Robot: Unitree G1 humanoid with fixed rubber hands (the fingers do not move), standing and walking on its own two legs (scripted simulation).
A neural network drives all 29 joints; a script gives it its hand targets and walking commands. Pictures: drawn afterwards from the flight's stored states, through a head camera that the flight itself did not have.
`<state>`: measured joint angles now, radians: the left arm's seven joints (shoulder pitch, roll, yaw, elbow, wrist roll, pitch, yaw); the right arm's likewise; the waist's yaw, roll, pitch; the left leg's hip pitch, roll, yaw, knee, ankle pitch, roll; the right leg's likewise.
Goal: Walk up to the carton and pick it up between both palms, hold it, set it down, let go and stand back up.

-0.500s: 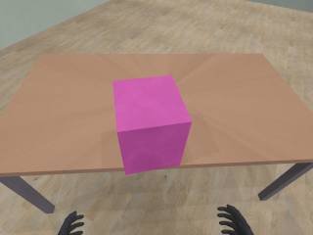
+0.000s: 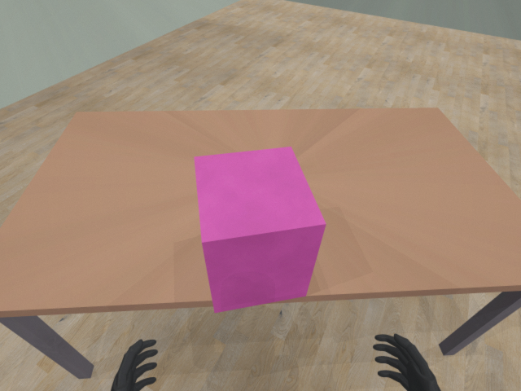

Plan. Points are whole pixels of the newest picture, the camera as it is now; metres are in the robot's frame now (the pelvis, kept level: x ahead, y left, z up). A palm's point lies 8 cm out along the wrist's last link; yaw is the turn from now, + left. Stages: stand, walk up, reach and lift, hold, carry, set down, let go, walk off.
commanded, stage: reach and lift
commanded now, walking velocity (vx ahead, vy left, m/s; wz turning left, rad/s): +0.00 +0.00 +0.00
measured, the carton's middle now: (252, 229) +0.44 +0.05 -0.04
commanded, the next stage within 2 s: none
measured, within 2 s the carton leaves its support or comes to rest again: neither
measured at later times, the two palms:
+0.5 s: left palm (142, 364) +0.19 +0.20 -0.05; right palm (423, 359) +0.21 -0.23 -0.06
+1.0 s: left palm (130, 317) +0.24 +0.23 -0.02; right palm (403, 296) +0.29 -0.21 -0.01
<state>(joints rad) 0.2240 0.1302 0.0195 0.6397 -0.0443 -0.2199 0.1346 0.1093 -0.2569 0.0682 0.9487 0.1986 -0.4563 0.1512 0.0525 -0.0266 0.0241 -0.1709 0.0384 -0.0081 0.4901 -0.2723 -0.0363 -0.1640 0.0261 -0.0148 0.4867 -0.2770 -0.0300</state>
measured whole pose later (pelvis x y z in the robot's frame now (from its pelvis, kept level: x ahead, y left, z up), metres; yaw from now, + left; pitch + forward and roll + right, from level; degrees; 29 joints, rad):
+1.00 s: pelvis +0.00 -0.01 +0.00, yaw +0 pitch +3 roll +1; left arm -0.05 0.14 0.07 0.63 -0.17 -0.26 0.14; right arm -0.21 -0.33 0.21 0.91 0.41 -0.43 0.13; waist 0.07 -0.01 -0.04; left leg -0.28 0.04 0.00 0.48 -0.26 -0.05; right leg -0.30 0.03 -0.01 0.52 -0.28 -0.04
